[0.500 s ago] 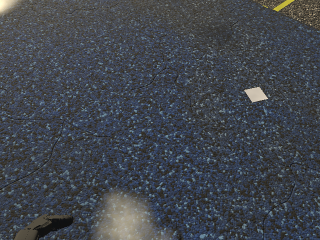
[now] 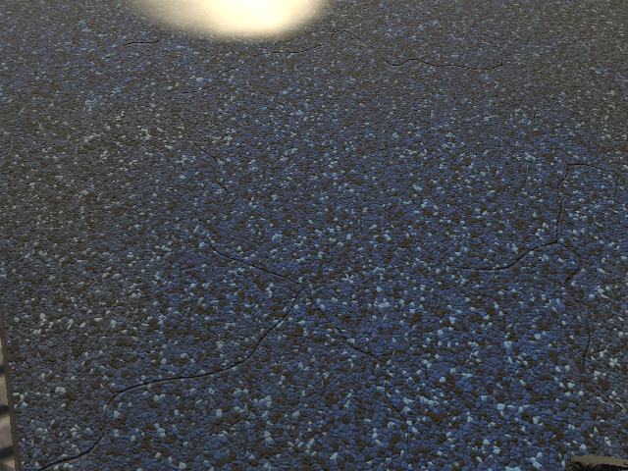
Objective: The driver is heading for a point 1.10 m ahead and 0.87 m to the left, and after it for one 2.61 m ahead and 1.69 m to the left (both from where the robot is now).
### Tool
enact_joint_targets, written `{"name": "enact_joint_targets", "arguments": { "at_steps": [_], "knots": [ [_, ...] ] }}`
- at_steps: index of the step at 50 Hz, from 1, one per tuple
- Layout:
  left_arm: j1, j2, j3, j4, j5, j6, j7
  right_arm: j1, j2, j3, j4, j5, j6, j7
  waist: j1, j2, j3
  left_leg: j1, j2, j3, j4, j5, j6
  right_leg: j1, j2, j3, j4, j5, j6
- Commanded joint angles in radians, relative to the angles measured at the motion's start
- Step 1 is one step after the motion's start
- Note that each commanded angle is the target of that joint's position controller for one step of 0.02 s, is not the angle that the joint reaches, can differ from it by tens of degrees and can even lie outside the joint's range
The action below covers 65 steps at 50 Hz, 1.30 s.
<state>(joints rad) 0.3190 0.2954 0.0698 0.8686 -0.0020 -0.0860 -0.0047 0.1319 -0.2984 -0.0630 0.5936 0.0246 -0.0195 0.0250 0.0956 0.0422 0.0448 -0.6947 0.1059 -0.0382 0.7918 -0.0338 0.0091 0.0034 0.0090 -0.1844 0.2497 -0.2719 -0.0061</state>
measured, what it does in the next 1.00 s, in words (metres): walks ahead, turning left: left foot, then right foot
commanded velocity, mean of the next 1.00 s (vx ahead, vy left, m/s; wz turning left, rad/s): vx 0.34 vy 0.00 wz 0.39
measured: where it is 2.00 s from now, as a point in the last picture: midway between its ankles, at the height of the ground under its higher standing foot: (278, 437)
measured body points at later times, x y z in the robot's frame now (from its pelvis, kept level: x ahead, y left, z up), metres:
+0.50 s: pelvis +0.28 +0.06 +0.00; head +0.31 +0.09 +0.45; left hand +0.43 +0.36 -0.09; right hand +0.43 -0.21 -0.09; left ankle +0.21 +0.13 -0.74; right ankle +0.51 -0.07 -0.69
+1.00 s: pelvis +0.44 +0.07 -0.01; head +0.45 +0.08 +0.44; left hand +0.47 +0.34 -0.13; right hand +0.65 -0.14 -0.12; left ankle +0.40 +0.21 -0.74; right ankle +0.53 -0.02 -0.74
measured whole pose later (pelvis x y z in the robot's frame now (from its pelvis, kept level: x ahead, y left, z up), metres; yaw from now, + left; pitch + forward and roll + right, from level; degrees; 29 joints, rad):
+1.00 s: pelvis +0.44 +0.07 -0.01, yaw +22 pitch -1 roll -1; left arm 0.14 0.23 0.01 0.83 0.02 -0.02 -0.02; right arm 0.23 -0.26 -0.04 0.73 -0.01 0.04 -0.03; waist 0.01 0.00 0.04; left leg -0.28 0.03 -0.08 0.56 -0.27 -0.04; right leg -0.30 0.02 -0.04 0.50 -0.19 -0.02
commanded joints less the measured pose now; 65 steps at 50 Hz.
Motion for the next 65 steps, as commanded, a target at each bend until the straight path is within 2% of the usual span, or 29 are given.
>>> {"name": "enact_joint_targets", "arguments": {
  "at_steps": [1, 5, 7, 8, 9, 10, 11, 12, 16, 20, 26, 30, 31, 32, 33, 34, 35, 38, 41, 44, 46, 48, 50, 52, 57, 60, 61, 62, 65],
  "knots": [
    [-0.030, 0.182, 0.038, -0.055, -0.012, -0.001, 0.004, -0.116, -0.026, 0.000, -0.102, 0.004, -0.017, 0.022, -0.001, -0.096, 0.035, 0.023, -0.015, 0.054, -0.108, 0.035, 0.020, 0.008, -0.270, 0.068, -0.078, 0.369, -0.140],
    [-0.031, 0.238, 0.055, -0.054, -0.032, 0.026, 0.014, -0.044, -0.091, -0.034, -0.110, -0.006, -0.008, 0.032, -0.084, -0.145, -0.033, 0.196, -0.113, 0.139, -0.165, -0.152, 0.095, 0.097, -0.287, 0.000, 0.146, 0.876, -0.103],
    [-0.039, 0.212, 0.043, -0.067, -0.027, 0.034, 0.023, 0.266, -0.188, -0.092, -0.028, -0.002, 0.005, 0.010, -0.251, -0.090, -0.190, 0.658, -0.163, 0.104, -0.250, -0.086, 0.169, -0.111, -0.232, -0.039, 0.576, 0.833, -0.047],
    [0.043, 0.073, -0.001, -0.116, 0.026, 0.019, 0.012, 0.296, -0.305, -0.112, -0.020, 0.006, 0.007, -0.008, -0.171, 0.193, -0.266, 1.023, 0.105, -0.353, -0.256, -0.101, 0.306, -0.553, -0.097, -0.023, 0.949, -0.034, 0.012],
    [0.004, 0.087, -0.014, -0.150, 0.010, -0.020, -0.001, 0.307, -0.285, -0.096, -0.060, 0.002, -0.013, 0.001, -0.185, 0.184, -0.455, 1.140, 0.239, -0.813, -0.447, -0.323, 0.437, -0.743, 0.023, 0.219, 1.144, -0.343, 0.020],
    [-0.127, 0.173, 0.011, -0.178, -0.034, -0.041, -0.011, 0.289, -0.210, -0.072, -0.046, -0.009, -0.029, 0.010, -0.224, 0.068, -0.340, 1.068, 0.209, -0.691, -0.496, -0.310, 0.363, -0.838, -0.034, 0.278, 1.158, -0.245, 0.004],
    [-0.158, 0.158, 0.004, -0.194, -0.039, -0.052, -0.012, 0.244, -0.187, -0.064, -0.039, -0.010, -0.038, 0.010, -0.190, 0.040, -0.221, 0.922, 0.172, -0.559, -0.500, -0.233, 0.330, -0.834, -0.071, 0.266, 1.080, -0.154, -0.009],
    [-0.149, 0.147, 0.003, -0.178, -0.017, -0.053, -0.004, 0.175, -0.159, -0.054, -0.045, -0.008, -0.041, 0.008, -0.140, -0.026, -0.154, 0.776, 0.128, -0.453, -0.500, -0.125, 0.299, -0.772, -0.108, 0.267, 0.997, -0.095, -0.002],
    [-0.106, 0.126, 0.006, -0.162, 0.015, -0.014, -0.001, 0.101, -0.135, -0.042, -0.051, -0.019, -0.048, -0.011, -0.066, 0.007, -0.103, 0.516, 0.055, -0.301, -0.556, 0.105, 0.292, -0.611, -0.128, 0.248, 0.832, 0.001, 0.050],
    [-0.250, 0.077, -0.013, -0.199, 0.017, -0.005, -0.001, 0.155, -0.160, -0.049, -0.015, -0.011, -0.043, -0.035, -0.112, 0.016, -0.055, 0.449, -0.001, -0.224, -0.557, 0.054, 0.254, -0.604, -0.086, 0.238, 0.555, 0.218, 0.087],
    [-0.364, 0.090, -0.012, -0.230, 0.012, -0.027, -0.028, 0.239, -0.149, -0.044, 0.056, -0.008, -0.030, -0.044, -0.167, 0.055, -0.036, 0.509, 0.015, -0.241, -0.449, 0.083, 0.191, -0.499, -0.025, 0.235, 0.287, 0.380, 0.050],
    [-0.225, 0.120, 0.010, -0.196, 0.033, -0.042, -0.029, 0.200, -0.107, -0.032, 0.061, -0.015, -0.014, -0.052, -0.086, 0.072, -0.104, 0.577, -0.027, -0.258, -0.227, 0.266, 0.115, -0.305, -0.013, 0.203, 0.174, 0.439, -0.029],
    [-0.143, 0.168, 0.017, -0.196, 0.049, -0.047, -0.024, 0.208, -0.066, -0.016, 0.041, -0.031, -0.017, -0.053, -0.059, -0.002, -0.218, 0.501, -0.089, -0.220, -0.044, 0.126, 0.067, -0.096, -0.142, 0.304, 0.232, 0.773, -0.078],
    [-0.064, 0.207, 0.026, -0.177, 0.062, -0.033, -0.020, 0.376, -0.026, 0.001, 0.066, -0.019, -0.019, -0.053, -0.087, -0.252, -0.373, 0.240, -0.209, -0.149, 0.295, -0.435, -0.019, 0.240, -0.381, 0.590, 0.269, 0.994, -0.276],
    [-0.024, 0.152, 0.018, -0.155, 0.018, -0.017, -0.029, 0.439, -0.088, -0.007, 0.088, -0.015, -0.017, -0.049, -0.087, -0.294, -0.450, 0.157, -0.203, -0.180, 0.439, -0.672, -0.047, 0.268, -0.443, 0.781, 0.213, 0.799, -0.332],
    [-0.068, 0.123, 0.009, -0.167, 0.001, -0.005, -0.031, 0.350, -0.149, -0.025, 0.089, -0.002, -0.003, -0.052, -0.063, -0.192, -0.338, 0.106, -0.168, -0.189, 0.510, -0.622, -0.064, 0.171, -0.398, 0.717, 0.173, 0.593, -0.293],
    [-0.128, 0.094, -0.004, -0.176, 0.010, 0.005, -0.028, 0.260, -0.151, -0.026, 0.075, -0.005, 0.012, -0.059, -0.066, -0.127, -0.259, 0.096, -0.136, -0.152, 0.496, -0.568, -0.073, 0.068, -0.349, 0.629, 0.147, 0.470, -0.249],
    [-0.255, 0.053, -0.026, -0.169, 0.024, 0.023, -0.025, 0.208, -0.083, -0.015, 0.063, -0.021, 0.051, -0.068, -0.129, -0.171, -0.118, 0.255, -0.065, -0.076, 0.213, -0.482, -0.080, -0.237, -0.225, 0.436, 0.058, 0.373, -0.190],
    [-0.248, 0.081, -0.016, -0.147, 0.024, 0.031, -0.016, 0.215, -0.030, 0.003, 0.086, -0.029, 0.046, -0.071, -0.123, -0.197, -0.163, 0.403, -0.075, -0.025, -0.018, -0.404, -0.082, -0.261, -0.201, 0.356, 0.067, 0.505, -0.208],
    [-0.256, 0.089, -0.017, -0.132, 0.006, 0.046, -0.010, 0.213, -0.040, 0.000, 0.111, -0.029, 0.050, -0.065, -0.132, -0.170, -0.187, 0.531, -0.083, -0.002, -0.215, -0.190, -0.060, -0.279, -0.205, 0.348, 0.071, 0.288, -0.198],
    [-0.243, 0.051, -0.035, -0.118, 0.005, 0.051, -0.013, 0.168, -0.047, 0.001, 0.101, -0.048, 0.054, -0.060, -0.131, -0.143, -0.139, 0.613, -0.070, -0.023, -0.339, -0.092, -0.024, -0.364, -0.160, 0.340, 0.058, -0.020, -0.123],
    [-0.193, 0.067, -0.029, -0.115, 0.023, 0.053, -0.013, 0.090, -0.163, -0.023, 0.072, -0.042, 0.058, -0.065, -0.056, 0.005, -0.056, 0.485, -0.005, -0.119, -0.340, -0.200, 0.046, -0.370, -0.057, 0.243, 0.098, -0.185, -0.031],
    [-0.221, 0.085, -0.021, -0.117, 0.022, 0.059, 0.005, 0.063, -0.111, -0.017, 0.062, -0.040, 0.047, -0.061, -0.073, 0.047, -0.020, 0.346, -0.031, -0.131, -0.373, -0.297, 0.055, -0.273, -0.036, 0.184, 0.178, -0.088, -0.010],
    [-0.184, 0.091, -0.012, -0.108, 0.019, 0.066, 0.021, 0.042, -0.109, -0.020, 0.042, -0.034, 0.032, -0.059, -0.061, 0.068, -0.031, 0.326, -0.035, -0.149, -0.343, -0.155, 0.046, -0.238, -0.041, 0.161, 0.227, 0.008, -0.025],
    [-0.157, 0.100, 0.010, -0.119, 0.014, 0.083, 0.032, 0.075, -0.117, -0.034, -0.003, -0.018, 0.032, -0.064, -0.066, -0.005, -0.101, 0.289, -0.056, -0.173, -0.217, -0.004, 0.050, -0.169, -0.099, 0.173, 0.262, 0.155, -0.066],
    [-0.116, 0.146, 0.028, -0.109, 0.015, 0.095, 0.040, 0.089, -0.093, -0.034, -0.037, -0.017, 0.047, -0.060, -0.067, -0.171, -0.126, 0.200, -0.116, -0.057, -0.022, -0.124, -0.002, -0.095, -0.301, 0.340, 0.152, 0.263, -0.181],
    [-0.152, 0.143, 0.027, -0.119, 0.011, 0.096, 0.049, 0.095, -0.085, -0.036, -0.040, -0.020, 0.052, -0.053, -0.078, -0.257, -0.132, 0.178, -0.114, -0.013, 0.098, -0.407, -0.014, -0.099, -0.401, 0.416, 0.119, 0.353, -0.244],
    [-0.153, 0.144, 0.026, -0.126, 0.012, 0.094, 0.056, 0.068, -0.098, -0.041, -0.054, -0.023, 0.055, -0.045, -0.059, -0.240, -0.117, 0.128, -0.079, -0.008, 0.236, -0.562, -0.023, -0.098, -0.468, 0.455, 0.091, 0.430, -0.288],
    [-0.266, 0.196, 0.045, -0.149, 0.002, 0.091, 0.059, 0.067, -0.072, -0.033, -0.051, -0.006, 0.071, -0.033, -0.096, -0.180, -0.090, 0.231, -0.013, -0.001, 0.090, -0.465, -0.015, -0.174, -0.380, 0.277, 0.097, 0.405, -0.188]
  ]
}}
Keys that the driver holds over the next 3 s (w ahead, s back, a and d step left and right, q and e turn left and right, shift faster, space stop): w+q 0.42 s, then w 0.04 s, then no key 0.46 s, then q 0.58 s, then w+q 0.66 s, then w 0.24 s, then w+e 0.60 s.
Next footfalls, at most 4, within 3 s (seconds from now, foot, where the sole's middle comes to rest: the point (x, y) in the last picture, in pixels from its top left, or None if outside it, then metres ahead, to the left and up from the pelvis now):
0.14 left None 0.25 0.14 -0.78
0.60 right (358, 421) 0.57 0.00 -0.78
0.94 left None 0.43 0.23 -0.78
1.92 right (295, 379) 0.65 0.14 -0.78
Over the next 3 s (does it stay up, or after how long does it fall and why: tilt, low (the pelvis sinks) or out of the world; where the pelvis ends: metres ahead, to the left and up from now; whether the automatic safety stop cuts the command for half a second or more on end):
stays up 0.80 0.68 -0.02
